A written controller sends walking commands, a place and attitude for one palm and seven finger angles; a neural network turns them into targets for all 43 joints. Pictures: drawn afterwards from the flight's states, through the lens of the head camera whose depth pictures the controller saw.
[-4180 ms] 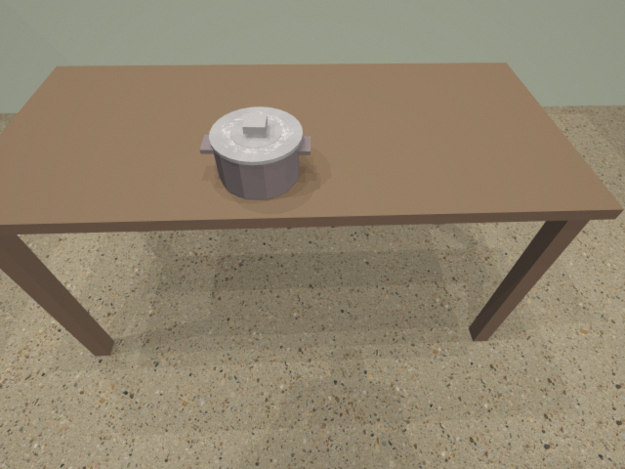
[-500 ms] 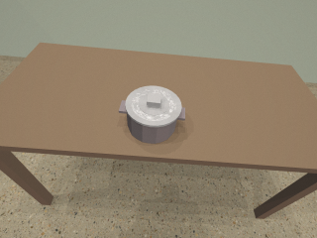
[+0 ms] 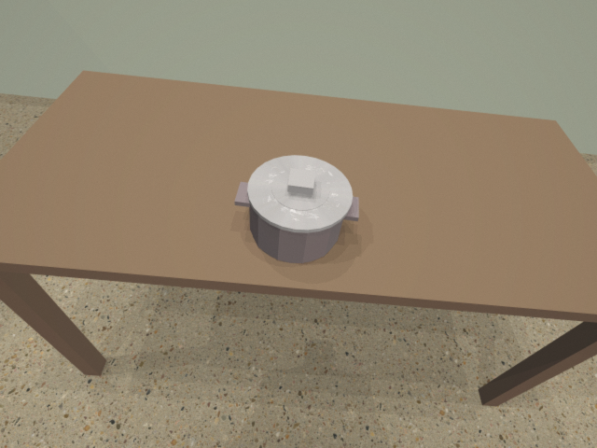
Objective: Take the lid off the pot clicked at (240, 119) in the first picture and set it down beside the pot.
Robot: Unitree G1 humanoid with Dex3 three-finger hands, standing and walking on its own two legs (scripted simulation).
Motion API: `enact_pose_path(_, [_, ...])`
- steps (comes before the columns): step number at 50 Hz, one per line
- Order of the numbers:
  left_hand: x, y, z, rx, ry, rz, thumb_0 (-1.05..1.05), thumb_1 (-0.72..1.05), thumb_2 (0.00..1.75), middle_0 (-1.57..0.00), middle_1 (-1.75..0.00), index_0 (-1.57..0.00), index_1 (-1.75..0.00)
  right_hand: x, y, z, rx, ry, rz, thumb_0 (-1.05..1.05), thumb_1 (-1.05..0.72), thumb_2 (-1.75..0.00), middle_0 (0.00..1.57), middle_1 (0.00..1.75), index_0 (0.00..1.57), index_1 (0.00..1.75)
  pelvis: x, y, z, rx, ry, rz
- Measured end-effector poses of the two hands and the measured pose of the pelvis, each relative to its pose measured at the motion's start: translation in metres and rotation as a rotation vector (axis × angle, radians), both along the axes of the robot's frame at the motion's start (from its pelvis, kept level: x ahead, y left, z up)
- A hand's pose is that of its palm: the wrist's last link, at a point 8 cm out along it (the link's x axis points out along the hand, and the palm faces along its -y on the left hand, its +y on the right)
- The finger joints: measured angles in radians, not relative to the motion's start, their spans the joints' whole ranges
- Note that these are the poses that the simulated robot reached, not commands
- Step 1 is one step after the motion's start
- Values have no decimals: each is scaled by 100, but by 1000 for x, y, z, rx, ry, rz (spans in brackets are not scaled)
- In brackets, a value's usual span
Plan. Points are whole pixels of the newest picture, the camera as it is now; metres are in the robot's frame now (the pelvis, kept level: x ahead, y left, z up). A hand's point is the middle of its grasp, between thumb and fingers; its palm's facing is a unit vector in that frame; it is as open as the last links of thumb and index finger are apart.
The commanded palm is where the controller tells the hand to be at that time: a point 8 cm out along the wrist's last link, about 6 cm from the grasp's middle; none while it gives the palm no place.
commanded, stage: shuffle to correct the standing spot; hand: left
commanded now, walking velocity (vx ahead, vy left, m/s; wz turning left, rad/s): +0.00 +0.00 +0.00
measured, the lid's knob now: (301, 181) +0.53 +0.04 +0.04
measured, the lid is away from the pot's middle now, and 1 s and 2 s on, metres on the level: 0.00 0.00 0.00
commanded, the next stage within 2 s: come to a stop and stand still in 1.06 s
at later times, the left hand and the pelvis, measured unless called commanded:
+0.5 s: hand out of the picture -0.06 +0.15 -0.18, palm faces +0.01 -0.99 -0.15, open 7.4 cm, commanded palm none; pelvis +0.01 -0.01 +0.00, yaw +0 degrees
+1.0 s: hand out of the picture +0.04 +0.10 -0.19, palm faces -0.01 -0.99 -0.16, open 7.3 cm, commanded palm none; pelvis +0.03 -0.06 -0.01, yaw -1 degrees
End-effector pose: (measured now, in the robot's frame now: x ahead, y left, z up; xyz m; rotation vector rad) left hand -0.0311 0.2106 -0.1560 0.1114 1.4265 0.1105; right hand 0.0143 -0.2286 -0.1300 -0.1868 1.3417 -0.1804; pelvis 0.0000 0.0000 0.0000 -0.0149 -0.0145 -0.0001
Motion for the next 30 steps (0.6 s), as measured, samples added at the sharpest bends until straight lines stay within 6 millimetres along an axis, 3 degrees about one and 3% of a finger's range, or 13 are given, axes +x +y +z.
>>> enact_pose_path(18, [-19, 1, 1, -5, 65, 0, 0, 91, 90, -20, -29, -20, -30, -14, 4, -3, 13, 43, -32, 0, -93, -90, 20, 30, 20, 29, -1, 1, -1, 6, 27, 0])
enact_pose_path(25, [-26, -12, 4, 2, 110, 12, 0, 91, 90, -20, -29, -20, -30, -12, -7, -7, 20, 62, -48, 1, -93, -90, 20, 30, 20, 29, 7, -12, -2, 2, 40, 1])
enact_pose_path(30, [-20, -27, 3, -4, 118, 17, 0, 91, 90, -20, -29, -20, -30, -4, -19, -9, 19, 57, -56, 1, -93, -90, 20, 30, 20, 29, 16, -24, -5, 0, 40, 0])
